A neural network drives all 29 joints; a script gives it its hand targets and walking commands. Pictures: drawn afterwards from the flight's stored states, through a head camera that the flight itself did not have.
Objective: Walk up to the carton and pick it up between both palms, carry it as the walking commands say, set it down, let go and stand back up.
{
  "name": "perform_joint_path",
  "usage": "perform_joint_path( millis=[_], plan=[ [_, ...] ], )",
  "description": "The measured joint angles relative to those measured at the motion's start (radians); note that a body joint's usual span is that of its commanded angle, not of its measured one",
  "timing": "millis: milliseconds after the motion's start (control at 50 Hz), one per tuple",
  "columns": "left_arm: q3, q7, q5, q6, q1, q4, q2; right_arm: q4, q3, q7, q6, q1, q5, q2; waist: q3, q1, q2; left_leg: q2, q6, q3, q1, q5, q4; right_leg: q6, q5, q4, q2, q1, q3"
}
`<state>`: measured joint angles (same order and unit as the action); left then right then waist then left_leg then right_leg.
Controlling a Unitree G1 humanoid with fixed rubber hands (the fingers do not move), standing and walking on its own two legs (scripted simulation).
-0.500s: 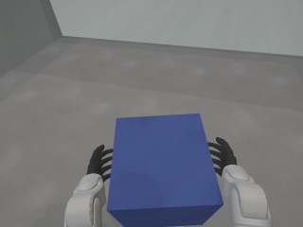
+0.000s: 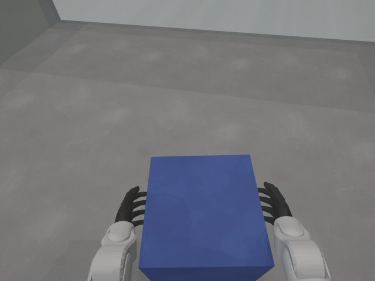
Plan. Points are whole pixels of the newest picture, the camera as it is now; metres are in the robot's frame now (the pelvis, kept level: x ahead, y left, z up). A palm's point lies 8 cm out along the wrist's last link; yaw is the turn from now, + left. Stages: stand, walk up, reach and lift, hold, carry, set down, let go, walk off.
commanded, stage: hold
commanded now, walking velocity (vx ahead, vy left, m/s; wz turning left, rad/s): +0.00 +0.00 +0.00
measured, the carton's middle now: (201, 224) +0.27 +0.00 -0.09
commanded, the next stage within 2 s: set down in 0.22 s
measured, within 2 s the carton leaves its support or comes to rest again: neither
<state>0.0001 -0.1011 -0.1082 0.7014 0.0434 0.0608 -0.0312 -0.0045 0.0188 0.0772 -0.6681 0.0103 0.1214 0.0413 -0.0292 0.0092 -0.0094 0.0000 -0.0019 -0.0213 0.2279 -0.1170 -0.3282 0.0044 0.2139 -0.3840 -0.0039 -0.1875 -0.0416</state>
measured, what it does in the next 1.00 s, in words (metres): stands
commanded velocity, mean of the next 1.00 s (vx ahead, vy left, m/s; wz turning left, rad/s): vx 0.00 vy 0.00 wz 0.00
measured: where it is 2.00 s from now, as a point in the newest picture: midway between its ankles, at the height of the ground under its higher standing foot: outside the picture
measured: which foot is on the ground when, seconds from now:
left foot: down 0.00-1.00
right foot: down 0.00-1.00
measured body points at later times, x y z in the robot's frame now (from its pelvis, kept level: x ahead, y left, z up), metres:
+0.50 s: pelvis -0.07 +0.01 -0.02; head -0.06 +0.01 +0.43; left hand +0.29 +0.15 +0.02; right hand +0.28 -0.17 +0.02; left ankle +0.03 +0.11 -0.74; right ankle -0.01 -0.12 -0.74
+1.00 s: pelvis -0.01 -0.03 -0.02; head +0.11 -0.05 +0.41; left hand +0.33 +0.14 -0.07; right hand +0.35 -0.18 -0.06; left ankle +0.03 +0.11 -0.75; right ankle -0.01 -0.12 -0.75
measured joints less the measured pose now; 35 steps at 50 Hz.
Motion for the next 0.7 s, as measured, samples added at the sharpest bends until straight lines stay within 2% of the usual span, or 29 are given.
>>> perform_joint_path(
  millis=[60,120,260,320,360,460,500,560,640,660,700],
  plan=[
    [0.001,-0.005,0.015,-0.013,-0.005,-0.014,0.003,0.010,-0.012,0.010,0.008,-0.004,-0.010,-0.014,0.031,-0.002,0.008,0.003,-0.003,0.010,-0.010,0.007,0.003,-0.008,-0.009,0.000,-0.008,0.005,-0.008],
    [0.022,-0.005,0.021,-0.012,-0.079,-0.068,0.006,0.068,-0.005,0.019,0.020,-0.063,-0.007,-0.019,0.047,0.005,0.000,0.004,-0.006,0.016,-0.025,0.004,-0.021,-0.012,0.001,-0.035,-0.011,0.017,-0.006],
    [0.164,0.046,-0.037,0.007,-0.258,-0.308,-0.017,0.310,0.088,0.011,-0.007,-0.265,0.058,0.038,0.021,0.057,-0.026,-0.022,0.008,0.058,-0.080,-0.081,-0.123,-0.022,0.066,-0.141,-0.025,0.061,-0.029],
    [0.236,0.064,-0.088,0.016,-0.349,-0.428,-0.029,0.460,0.207,-0.016,-0.005,-0.390,0.120,0.078,-0.038,0.042,-0.021,-0.042,0.000,0.097,-0.097,-0.165,-0.170,-0.041,0.134,-0.170,-0.022,0.086,-0.017],
    [0.273,0.068,-0.118,0.006,-0.415,-0.493,-0.029,0.557,0.270,-0.028,0.017,-0.481,0.157,0.083,-0.076,0.025,-0.012,-0.054,-0.007,0.121,-0.089,-0.166,-0.183,-0.045,0.132,-0.173,-0.020,0.080,-0.009],
    [0.398,0.088,-0.183,-0.065,-0.582,-0.578,-0.057,0.615,0.398,-0.054,0.090,-0.626,0.237,0.089,-0.148,-0.001,0.016,-0.057,-0.002,0.129,-0.030,-0.046,-0.193,-0.016,0.022,-0.166,-0.036,0.019,-0.032],
    [0.449,0.083,-0.209,-0.089,-0.638,-0.613,-0.082,0.648,0.460,-0.072,0.123,-0.655,0.263,0.082,-0.162,-0.002,0.016,-0.061,0.000,0.123,-0.019,-0.075,-0.200,-0.010,0.048,-0.175,-0.039,0.002,-0.049],
    [0.512,0.075,-0.259,-0.112,-0.686,-0.652,-0.125,0.687,0.512,-0.101,0.142,-0.668,0.298,0.063,-0.165,0.018,0.007,-0.066,0.000,0.107,-0.031,-0.133,-0.168,-0.022,0.104,-0.167,-0.035,-0.007,-0.075],
    [0.542,0.085,-0.331,-0.157,-0.666,-0.634,-0.174,0.673,0.488,-0.122,0.161,-0.647,0.314,0.047,-0.122,0.072,-0.001,-0.058,0.008,0.075,-0.002,0.006,-0.131,-0.011,-0.033,-0.148,-0.032,-0.063,-0.092],
    [0.542,0.089,-0.338,-0.171,-0.649,-0.620,-0.179,0.669,0.487,-0.126,0.171,-0.644,0.316,0.051,-0.120,0.080,-0.008,-0.057,0.008,0.067,0.011,-0.006,-0.144,-0.002,-0.051,-0.159,-0.033,-0.080,-0.096],
    [0.573,0.096,-0.347,-0.187,-0.632,-0.626,-0.184,0.687,0.511,-0.135,0.183,-0.653,0.322,0.062,-0.131,0.089,-0.015,-0.056,0.005,0.065,0.028,-0.053,-0.168,0.005,-0.001,-0.187,-0.034,-0.100,-0.093]
  ],
)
